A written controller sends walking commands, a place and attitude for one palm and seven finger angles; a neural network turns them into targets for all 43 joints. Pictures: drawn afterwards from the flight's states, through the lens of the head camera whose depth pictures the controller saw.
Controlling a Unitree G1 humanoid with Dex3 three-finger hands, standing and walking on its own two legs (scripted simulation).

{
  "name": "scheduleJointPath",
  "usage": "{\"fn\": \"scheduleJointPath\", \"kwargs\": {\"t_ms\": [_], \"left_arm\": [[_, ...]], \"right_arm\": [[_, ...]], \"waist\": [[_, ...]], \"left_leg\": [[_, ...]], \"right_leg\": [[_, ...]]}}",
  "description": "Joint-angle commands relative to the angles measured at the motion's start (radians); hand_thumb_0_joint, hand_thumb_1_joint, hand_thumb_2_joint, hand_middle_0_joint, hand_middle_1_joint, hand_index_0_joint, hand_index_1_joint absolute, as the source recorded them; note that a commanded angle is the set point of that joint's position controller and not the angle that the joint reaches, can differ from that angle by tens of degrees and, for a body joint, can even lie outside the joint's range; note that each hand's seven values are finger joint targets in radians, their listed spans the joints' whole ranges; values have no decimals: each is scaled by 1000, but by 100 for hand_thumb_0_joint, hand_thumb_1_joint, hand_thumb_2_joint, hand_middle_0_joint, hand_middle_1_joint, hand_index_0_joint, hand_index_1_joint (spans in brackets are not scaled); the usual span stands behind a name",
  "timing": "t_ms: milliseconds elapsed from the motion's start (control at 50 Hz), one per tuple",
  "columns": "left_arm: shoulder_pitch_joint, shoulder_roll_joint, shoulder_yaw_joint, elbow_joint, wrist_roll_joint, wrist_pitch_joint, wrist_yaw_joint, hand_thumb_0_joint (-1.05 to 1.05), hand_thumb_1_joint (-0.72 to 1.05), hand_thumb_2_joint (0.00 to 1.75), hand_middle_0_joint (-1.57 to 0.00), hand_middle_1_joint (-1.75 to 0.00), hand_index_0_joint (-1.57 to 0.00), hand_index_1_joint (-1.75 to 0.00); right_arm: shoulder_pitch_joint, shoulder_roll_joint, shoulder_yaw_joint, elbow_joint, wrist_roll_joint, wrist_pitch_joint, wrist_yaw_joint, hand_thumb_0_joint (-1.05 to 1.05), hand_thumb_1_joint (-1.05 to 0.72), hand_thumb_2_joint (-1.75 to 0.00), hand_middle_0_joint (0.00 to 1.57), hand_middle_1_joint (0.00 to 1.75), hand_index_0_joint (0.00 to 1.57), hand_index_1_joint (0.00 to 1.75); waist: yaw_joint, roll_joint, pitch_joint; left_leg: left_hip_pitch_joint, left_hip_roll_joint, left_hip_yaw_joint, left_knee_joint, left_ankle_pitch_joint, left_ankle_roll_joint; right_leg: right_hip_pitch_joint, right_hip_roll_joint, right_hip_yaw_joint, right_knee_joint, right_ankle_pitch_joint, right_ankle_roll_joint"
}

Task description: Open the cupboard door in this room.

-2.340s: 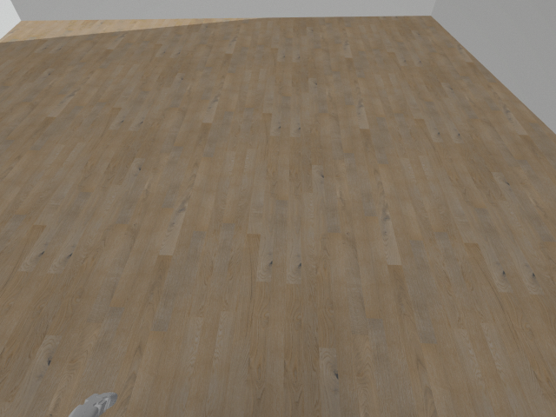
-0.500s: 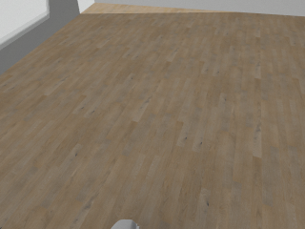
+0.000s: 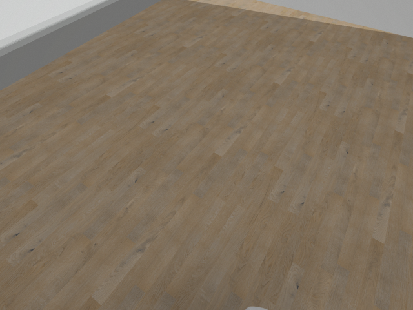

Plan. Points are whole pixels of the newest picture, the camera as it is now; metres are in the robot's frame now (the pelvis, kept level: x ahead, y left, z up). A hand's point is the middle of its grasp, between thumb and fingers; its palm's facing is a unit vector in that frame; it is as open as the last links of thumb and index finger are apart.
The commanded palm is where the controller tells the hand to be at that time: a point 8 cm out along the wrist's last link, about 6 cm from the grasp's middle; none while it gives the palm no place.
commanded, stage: turn or walk to find it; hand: left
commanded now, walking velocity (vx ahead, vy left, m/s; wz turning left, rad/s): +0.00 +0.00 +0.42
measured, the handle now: out of the picture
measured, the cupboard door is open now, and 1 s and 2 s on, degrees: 0 0 0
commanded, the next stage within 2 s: stand and wait in 1.28 s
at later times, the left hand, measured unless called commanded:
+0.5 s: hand out of the picture -0.01 +0.16 -0.16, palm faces +0.25 -0.94 -0.23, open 7.4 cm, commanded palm none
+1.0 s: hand out of the picture -0.07 +0.25 -0.17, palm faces +0.44 -0.87 -0.23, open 7.4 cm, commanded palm none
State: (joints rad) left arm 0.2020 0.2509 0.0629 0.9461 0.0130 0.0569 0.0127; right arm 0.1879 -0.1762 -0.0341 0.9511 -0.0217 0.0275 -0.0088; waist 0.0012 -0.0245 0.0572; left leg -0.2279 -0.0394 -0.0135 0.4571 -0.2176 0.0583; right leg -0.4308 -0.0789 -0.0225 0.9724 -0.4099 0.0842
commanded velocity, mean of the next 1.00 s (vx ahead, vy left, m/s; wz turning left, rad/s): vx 0.00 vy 0.00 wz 0.42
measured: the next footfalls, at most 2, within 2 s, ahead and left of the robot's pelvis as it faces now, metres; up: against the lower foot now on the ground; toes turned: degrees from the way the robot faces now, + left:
right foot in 0.20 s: +0.03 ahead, -0.14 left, +0.00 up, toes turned +2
left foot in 0.64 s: -0.05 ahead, +0.11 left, +0.00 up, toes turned +22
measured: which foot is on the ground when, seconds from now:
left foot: down 0.00-0.20, up 0.22-0.62, down 0.64-1.00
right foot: up 0.00-0.18, down 0.20-0.64, up 0.66-1.00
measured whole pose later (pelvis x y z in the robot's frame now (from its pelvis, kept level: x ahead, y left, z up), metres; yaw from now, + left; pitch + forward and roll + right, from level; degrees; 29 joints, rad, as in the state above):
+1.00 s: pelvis -0.06 +0.02 +0.00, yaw +24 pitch +0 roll -2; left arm 0.17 0.25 0.07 0.95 0.01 0.06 0.01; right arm 0.21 -0.17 -0.04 0.96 -0.02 0.02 -0.01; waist -0.01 -0.03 0.05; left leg -0.22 -0.06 -0.02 0.42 -0.21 0.08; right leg -0.43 -0.08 -0.01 0.99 -0.39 0.10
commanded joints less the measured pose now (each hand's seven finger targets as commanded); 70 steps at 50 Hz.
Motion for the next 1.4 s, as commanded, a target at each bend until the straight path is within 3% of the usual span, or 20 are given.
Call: {"fn": "scheduleJointPath", "kwargs": {"t_ms": [0, 140, 180, 200, 260, 300, 480, 580, 600, 620, 640, 700, 780, 1040, 1160, 1180, 1220, 1240, 1300, 1380], "left_arm": [[-22, 48, 12, -90, 2, -19, 9, 0, 90, 90, -20, -30, -20, -30], [78, 73, 18, -82, -2, -45, 21, 0, 90, 90, -20, -30, -20, -30], [98, 212, 43, -94, 19, -59, 30, 0, 90, 90, -20, -30, -20, -30], [86, 201, 36, -109, 9, -53, 30, 0, 90, 90, -20, -30, -20, -30], [-62, 112, 16, -136, 6, -56, 28, 0, 90, 90, -20, -30, -20, -30], [-35, 94, 10, -129, 5, -65, 25, 0, 90, 90, -20, -30, -20, -30], [105, 151, 29, -61, 21, -58, 24, 0, 90, 90, -20, -30, -20, -30], [64, 163, 37, -51, 11, -47, 18, 0, 90, 90, -20, -30, -20, -30], [75, 130, 32, -58, 2, -39, 16, 0, 90, 90, -20, -30, -20, -30], [75, 55, 17, -92, -2, -35, 10, 0, 90, 90, -20, -30, -20, -30], [7, 64, 5, -109, 8, -23, 16, 0, 90, 90, -20, -30, -20, -30], [-19, 76, 23, -71, 9, -13, 7, 0, 90, 90, -20, -30, -20, -30], [33, 74, 21, -35, 8, -20, 0, 0, 90, 90, -20, -30, -20, -30], [-83, 53, 14, -100, 0, -21, 11, 0, 90, 90, -20, -30, -20, -30], [8, 53, 13, -90, -8, -38, 20, 0, 90, 90, -20, -30, -20, -30], [39, 70, 17, -84, -7, -45, 24, 0, 90, 90, -20, -30, -20, -30], [58, 203, 41, -94, 15, -55, 31, 0, 90, 90, -20, -30, -20, -30], [39, 198, 36, -109, 6, -48, 31, 0, 90, 90, -20, -30, -20, -30], [-84, 99, 12, -120, 3, -59, 28, 0, 90, 90, -20, -30, -20, -30], [5, 79, 3, -77, 6, -74, 25, 0, 90, 90, -20, -30, -20, -30]], "right_arm": [[49, -226, -66, -53, -3, -13, -9, 0, -90, -90, 20, 30, 20, 30], [20, -202, -72, -68, 6, -4, 2, 0, -90, -90, 20, 30, 20, 30], [37, -107, -57, -103, 10, -4, 6, 0, -90, -90, 20, 30, 20, 30], [17, -164, -76, -98, -2, 7, 6, 0, -90, -90, 20, 30, 20, 30], [68, -150, -78, -35, -5, 31, 23, 0, -90, -90, 20, 30, 20, 30], [91, -132, -72, -21, -4, 32, 27, 0, -90, -90, 20, 30, 20, 30], [-44, -107, -47, -46, 8, 23, 23, 0, -90, -90, 20, 30, 20, 30], [59, -124, -45, -26, 12, 0, 19, 0, -90, -90, 20, 30, 20, 30], [97, -184, -57, -19, 9, -12, 18, 0, -90, -90, 20, 30, 20, 30], [130, -282, -80, -22, 3, -20, 13, 0, -90, -90, 20, 30, 20, 30], [171, -314, -86, -11, 7, -9, 7, 0, -90, -90, 20, 30, 20, 30], [36, -232, -61, -36, 0, -14, -14, 0, -90, -90, 20, 30, 20, 30], [28, -210, -52, -49, 7, -30, -19, 0, -90, -90, 20, 30, 20, 30], [92, -215, -68, -39, -5, -16, -14, 0, -90, -90, 20, 30, 20, 30], [58, -212, -73, -49, 0, -8, -5, 0, -90, -90, 20, 30, 20, 30], [54, -195, -71, -52, 6, -8, -1, 0, -90, -90, 20, 30, 20, 30], [60, -112, -60, -87, 11, -7, 5, 0, -90, -90, 20, 30, 20, 30], [47, -166, -78, -82, -1, 5, 4, 0, -90, -90, 20, 30, 20, 30], [98, -139, -75, -15, -5, 30, 18, 0, -90, -90, 20, 30, 20, 30], [96, -112, -62, 5, 0, 29, 16, 0, -90, -90, 20, 30, 20, 30]], "waist": [[-32, 158, -60], [25, 98, -97], [38, -304, -82], [43, -193, -77], [-35, -112, 9], [-33, -103, -4], [46, -171, -39], [-15, -132, -113], [-35, 17, -147], [-49, 337, -141], [-76, 279, -134], [-31, 232, -37], [-9, 141, -83], [-46, 158, -76], [4, 139, -124], [21, 96, -137], [35, -281, -102], [34, -177, -85], [-38, -94, 2], [-16, -123, -20]], "left_leg": [[67, 261, -293, -145, 259, 126], [-140, 172, -303, -12, 173, 46], [-401, -48, -37, 380, -316, -83], [-342, -3, -75, 554, -340, -77], [-314, 40, -54, 739, -169, -89], [-329, 46, -25, 760, -123, -108], [-233, 74, 66, 407, -249, -124], [24, 57, 107, 28, -24, -97], [168, 142, 3, -69, 126, -68], [264, 401, -339, -114, 474, 45], [188, 458, -333, -115, 541, 115], [66, 325, -237, -147, 341, 93], [141, 261, -167, -130, 465, 82], [111, 263, -350, -133, 351, 131], [-28, 196, -361, -59, 313, 80], [-104, 158, -337, -16, 219, 39], [-385, -53, -54, 337, -300, -84], [-328, -14, -75, 520, -341, -84], [-309, 32, -62, 713, -174, -94], [-292, 47, -33, 672, -125, -116]], "right_leg": [[-13, 15, 4, -107, -20, -5], [345, 29, 8, -568, 206, -33], [435, -373, 397, -726, 259, -186], [288, -398, 347, -726, 251, -238], [166, -231, 155, -726, 173, -194], [209, -202, 70, -696, 260, -186], [325, -271, 18, -604, 529, -233], [260, -240, -88, -427, 529, -140], [137, -189, -133, -284, 369, -86], [-128, -51, -165, -75, -141, -6], [-104, -38, -67, 58, -242, -15], [-130, -49, 13, 169, -56, -19], [-116, -30, 4, 160, 40, 4], [-26, 18, 25, -109, -34, -1], [247, 59, 7, -465, 133, -30], [357, 28, 27, -597, 212, -37], [453, -366, 404, -725, 237, -199], [303, -414, 367, -729, 265, -258], [195, -222, 160, -713, 241, -208], [260, -183, 79, -680, 406, -196]]}}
